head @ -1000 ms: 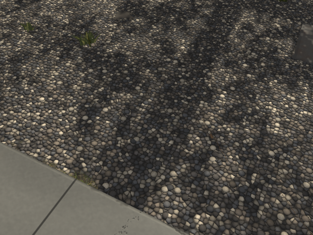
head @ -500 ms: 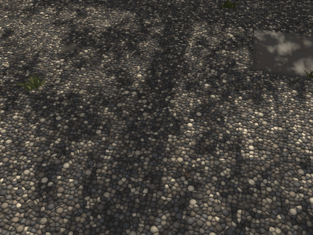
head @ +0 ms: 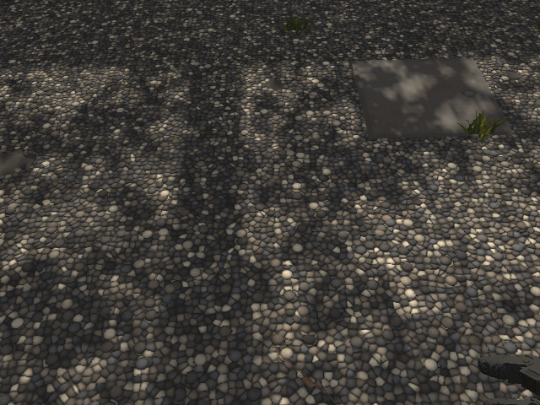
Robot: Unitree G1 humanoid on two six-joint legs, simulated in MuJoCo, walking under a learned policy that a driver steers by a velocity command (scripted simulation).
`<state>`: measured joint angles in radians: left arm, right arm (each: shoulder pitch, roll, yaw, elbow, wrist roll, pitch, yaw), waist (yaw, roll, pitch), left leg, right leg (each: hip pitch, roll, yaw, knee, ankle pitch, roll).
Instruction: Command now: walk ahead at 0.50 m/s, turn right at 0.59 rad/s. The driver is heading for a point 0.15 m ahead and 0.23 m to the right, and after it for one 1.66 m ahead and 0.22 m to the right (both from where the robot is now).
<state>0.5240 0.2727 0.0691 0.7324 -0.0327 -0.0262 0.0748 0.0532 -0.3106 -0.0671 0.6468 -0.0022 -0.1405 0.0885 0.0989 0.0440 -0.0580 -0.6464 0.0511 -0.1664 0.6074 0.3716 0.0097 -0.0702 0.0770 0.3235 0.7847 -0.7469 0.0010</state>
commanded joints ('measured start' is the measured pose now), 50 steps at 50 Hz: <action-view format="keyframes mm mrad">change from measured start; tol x32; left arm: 1 -116 114 31 -74 -6 -1 13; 7 291 -69 -27 52 -20 -37 -65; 28 -568 -58 8 -241 3 -2 -140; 33 -121 152 94 -139 13 4 -105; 50 -156 106 29 7 9 -55 -78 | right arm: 1 72 -83 -30 -9 34 29 -15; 5 598 -143 -34 202 -15 22 -20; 50 -71 -10 6 2 14 44 -76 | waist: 1 -115 -179 93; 7 -65 635 -126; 11 -61 59 33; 27 -176 -25 157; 35 30 -183 -293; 50 -15 -120 71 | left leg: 1 331 69 -27 -125 75 -32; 4 756 137 25 -264 175 -49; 6 1025 237 -88 111 800 -134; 9 750 400 -447 -297 -533 62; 13 268 213 -46 -330 -522 21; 31 718 225 357 -31 648 63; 33 352 128 361 487 137 32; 34 -98 -92 247 872 -920 -6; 35 -202 -51 32 911 -899 26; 50 66 14 148 1 -248 -29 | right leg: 1 -218 -91 98 23 250 -88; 3 -120 -39 9 388 368 -24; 5 -579 105 3 1105 -192 49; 8 -999 -26 -168 1406 139 57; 15 -702 -151 -158 485 779 -11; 27 -750 -94 -353 -40 695 -87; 32 -180 25 -440 -229 589 -184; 34 482 -378 364 -351 730 -454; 41 -127 -242 -27 -562 916 -309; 50 -103 -205 -148 -551 783 -224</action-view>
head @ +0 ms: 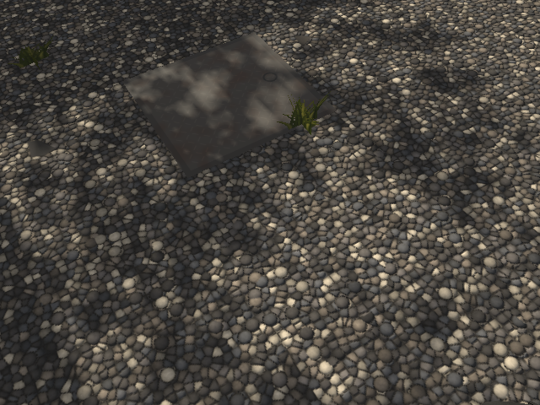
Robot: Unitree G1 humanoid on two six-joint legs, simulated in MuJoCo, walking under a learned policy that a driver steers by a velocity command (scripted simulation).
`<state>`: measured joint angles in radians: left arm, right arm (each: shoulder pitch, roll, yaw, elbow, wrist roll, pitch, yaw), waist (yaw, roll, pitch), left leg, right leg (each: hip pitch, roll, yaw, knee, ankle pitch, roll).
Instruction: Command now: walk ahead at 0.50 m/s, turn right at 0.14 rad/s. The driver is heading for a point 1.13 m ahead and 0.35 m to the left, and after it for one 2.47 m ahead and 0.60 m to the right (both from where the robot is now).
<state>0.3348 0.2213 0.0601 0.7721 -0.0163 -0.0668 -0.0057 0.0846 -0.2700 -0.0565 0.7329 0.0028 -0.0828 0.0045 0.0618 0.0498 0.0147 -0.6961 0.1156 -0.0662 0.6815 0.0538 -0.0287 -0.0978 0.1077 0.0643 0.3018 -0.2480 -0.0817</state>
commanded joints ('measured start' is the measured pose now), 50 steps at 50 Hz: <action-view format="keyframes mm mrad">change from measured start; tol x32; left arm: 1 44 159 38 -24 -9 -13 2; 28 -382 105 4 -147 3 -43 -20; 34 74 329 76 -44 25 -45 -4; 50 -94 216 47 23 18 -37 16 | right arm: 1 -125 -60 -6 -97 11 -16 13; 9 391 -217 -65 5 -3 -28 27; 50 19 -45 -15 -133 18 56 32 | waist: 1 28 -129 6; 9 -162 252 -451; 27 -145 29 29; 34 2 -400 -385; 50 -5 -102 47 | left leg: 1 102 -55 43 -98 44 21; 7 584 -47 21 -174 -42 162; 9 1112 293 -681 -333 -294 389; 15 532 108 -236 -498 -168 267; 30 618 103 -201 -389 -75 208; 36 -116 -78 -70 591 -534 63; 50 20 1 38 94 -40 35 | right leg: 1 -38 -256 132 -51 276 -141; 7 -23 -220 96 380 569 -48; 10 -694 -92 95 1046 -282 44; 29 -410 -145 0 183 252 93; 32 -46 -162 -4 135 202 27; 34 505 -559 581 86 49 -183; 40 -13 -375 149 -114 111 -93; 50 26 -377 -159 -157 286 -81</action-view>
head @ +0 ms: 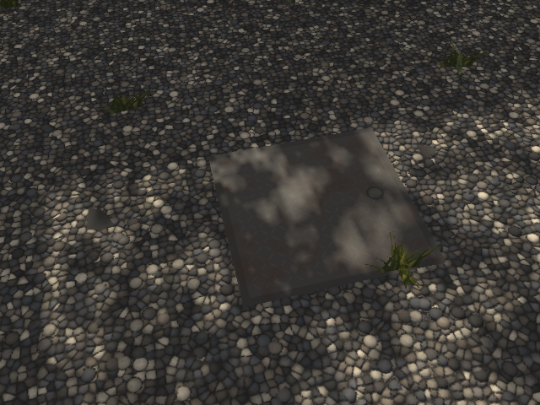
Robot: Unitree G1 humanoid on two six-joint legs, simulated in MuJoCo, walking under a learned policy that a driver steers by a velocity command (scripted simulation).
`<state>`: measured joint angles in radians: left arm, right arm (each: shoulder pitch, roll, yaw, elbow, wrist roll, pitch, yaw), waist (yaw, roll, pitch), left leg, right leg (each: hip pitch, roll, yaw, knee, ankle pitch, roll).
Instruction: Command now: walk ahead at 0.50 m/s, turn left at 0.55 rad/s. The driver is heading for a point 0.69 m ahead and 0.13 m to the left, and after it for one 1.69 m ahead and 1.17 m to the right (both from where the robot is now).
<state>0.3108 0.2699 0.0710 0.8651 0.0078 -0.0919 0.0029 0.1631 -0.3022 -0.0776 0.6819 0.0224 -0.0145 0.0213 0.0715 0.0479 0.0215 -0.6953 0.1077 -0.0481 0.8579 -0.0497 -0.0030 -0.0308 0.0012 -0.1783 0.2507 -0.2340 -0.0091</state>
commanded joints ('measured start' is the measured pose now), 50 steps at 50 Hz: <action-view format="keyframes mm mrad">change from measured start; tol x32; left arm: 1 -57 178 39 -63 -11 -7 7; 27 -398 98 -8 -232 -12 -23 -27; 50 37 179 20 -77 -35 9 -7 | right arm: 1 -86 -14 7 -96 -1 -12 21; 10 254 -332 -98 -58 7 0 0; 35 374 4 17 -31 8 -36 -35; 50 -121 -16 28 -113 -15 -79 -7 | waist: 1 -6 -99 50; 11 -191 132 -363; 33 -41 77 -104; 35 -36 -373 -353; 50 -1 -128 -3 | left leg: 1 19 7 32 -115 53 17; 8 471 -168 179 -291 -106 151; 11 1062 224 -755 -575 -372 403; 18 517 64 -289 -631 122 302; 31 598 60 -337 -485 15 195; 37 -97 -132 -150 440 -429 34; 50 188 -77 11 -253 43 -37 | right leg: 1 -17 -279 71 -101 269 -148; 8 25 -249 -57 411 821 -60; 10 -666 4 56 1057 -349 49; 11 -760 -3 261 1147 -352 31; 31 -427 -14 241 237 211 13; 33 -185 -25 227 192 201 -48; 35 381 -381 858 122 -28 -294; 50 -156 -164 386 -61 239 -202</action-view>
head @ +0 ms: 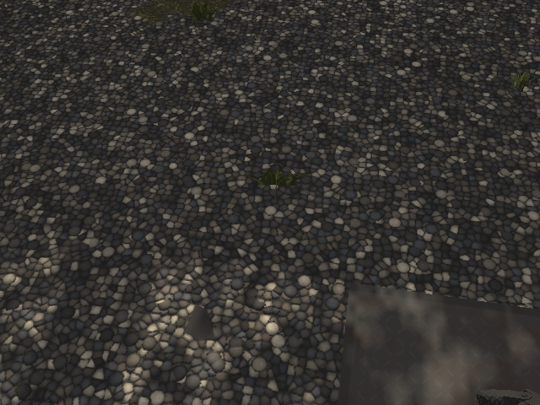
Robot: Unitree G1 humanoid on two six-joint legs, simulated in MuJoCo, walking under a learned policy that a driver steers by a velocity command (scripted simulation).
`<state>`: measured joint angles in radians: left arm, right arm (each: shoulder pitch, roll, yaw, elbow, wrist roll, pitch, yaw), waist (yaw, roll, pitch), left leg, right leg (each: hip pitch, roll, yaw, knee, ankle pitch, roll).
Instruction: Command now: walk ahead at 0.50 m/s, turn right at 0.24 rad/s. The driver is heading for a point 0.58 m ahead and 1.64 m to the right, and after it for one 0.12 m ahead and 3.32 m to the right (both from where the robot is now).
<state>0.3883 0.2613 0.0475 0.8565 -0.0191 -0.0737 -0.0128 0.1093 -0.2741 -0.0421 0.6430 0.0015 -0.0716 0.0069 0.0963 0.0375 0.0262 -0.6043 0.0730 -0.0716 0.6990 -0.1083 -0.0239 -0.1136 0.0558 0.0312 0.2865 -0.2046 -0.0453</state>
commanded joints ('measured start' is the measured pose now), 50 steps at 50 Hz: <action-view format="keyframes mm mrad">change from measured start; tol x32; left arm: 1 -19 188 43 -62 -11 -5 10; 28 -377 85 18 -291 -3 45 -46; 33 69 301 119 -203 -10 70 -10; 50 -26 201 63 -193 -5 23 30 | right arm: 1 -92 -51 -10 -81 10 -25 11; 34 271 -50 -21 43 -25 -20 -13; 50 -173 -87 -20 -31 -2 -39 10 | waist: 1 -19 -119 -6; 7 -170 -107 -136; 9 -166 355 -356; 27 -162 12 57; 34 -61 -326 -353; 50 -21 -117 -6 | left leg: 1 114 -51 31 -123 113 -16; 7 577 12 -26 -260 38 83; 9 966 378 -632 -361 -209 277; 15 508 190 -144 -517 0 202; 26 581 203 177 -549 172 175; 32 555 157 299 2 692 83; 34 -93 -106 120 625 -520 -15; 35 -192 -67 -27 690 -472 4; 50 52 -55 7 -125 214 -41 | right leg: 1 -63 -226 190 -83 196 -161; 6 -62 -218 250 85 178 -96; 9 -599 -13 64 840 -405 15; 11 -693 -104 100 964 -255 24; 28 -538 -144 -48 376 130 -2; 32 -32 12 -141 285 62 -108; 34 490 -373 736 99 -148 -367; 50 -100 -159 275 -35 142 -172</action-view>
